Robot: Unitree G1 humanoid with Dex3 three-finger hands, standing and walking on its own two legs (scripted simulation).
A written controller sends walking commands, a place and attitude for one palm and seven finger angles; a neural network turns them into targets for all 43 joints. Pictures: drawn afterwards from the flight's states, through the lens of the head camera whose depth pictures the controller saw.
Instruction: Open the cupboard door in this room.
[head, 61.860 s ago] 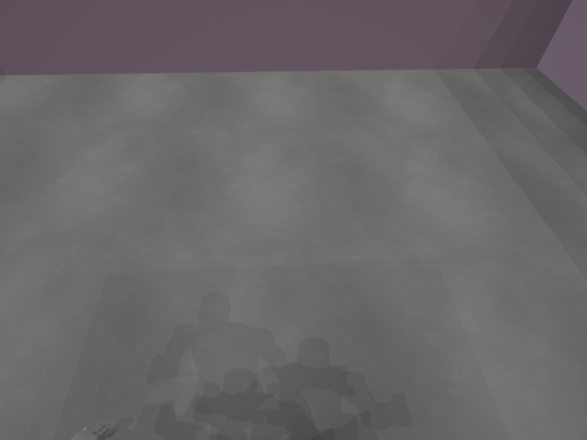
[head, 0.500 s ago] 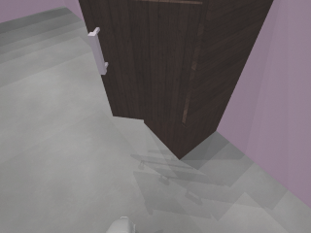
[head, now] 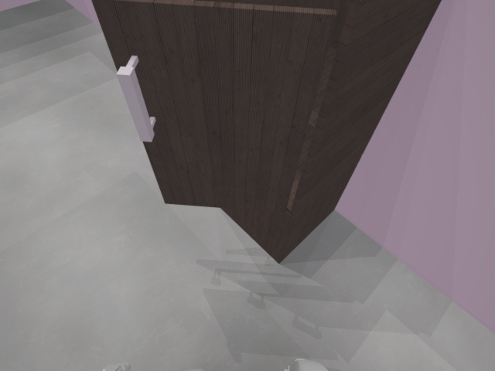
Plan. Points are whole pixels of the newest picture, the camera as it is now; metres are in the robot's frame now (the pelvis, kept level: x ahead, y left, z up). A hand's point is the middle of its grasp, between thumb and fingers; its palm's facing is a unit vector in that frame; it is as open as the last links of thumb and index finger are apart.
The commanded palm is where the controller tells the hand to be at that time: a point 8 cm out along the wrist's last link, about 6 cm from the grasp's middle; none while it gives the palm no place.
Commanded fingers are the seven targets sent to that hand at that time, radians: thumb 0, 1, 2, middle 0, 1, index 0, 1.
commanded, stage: come to a stop and stand still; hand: left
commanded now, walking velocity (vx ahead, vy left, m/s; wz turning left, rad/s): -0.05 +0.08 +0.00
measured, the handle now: (140, 101) +0.56 +0.24 +0.09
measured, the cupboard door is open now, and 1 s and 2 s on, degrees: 42 42 42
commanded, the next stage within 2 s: look again from close up in 0.90 s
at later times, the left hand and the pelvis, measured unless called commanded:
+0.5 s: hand out of the picture +0.02 +0.17 -0.18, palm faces +0.05 -0.97 -0.25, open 7.3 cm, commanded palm none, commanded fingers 0.00 0.90 0.90 -0.20 -0.30 -0.20 -0.30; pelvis -0.02 -0.02 -0.01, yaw +2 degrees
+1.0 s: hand out of the picture -0.08 +0.18 -0.18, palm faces +0.04 -0.98 -0.18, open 7.4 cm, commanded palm none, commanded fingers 0.00 0.90 0.90 -0.20 -0.30 -0.20 -0.30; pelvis -0.05 +0.01 +0.00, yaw +1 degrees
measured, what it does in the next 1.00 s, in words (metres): steps on the spot: right foot, then left foot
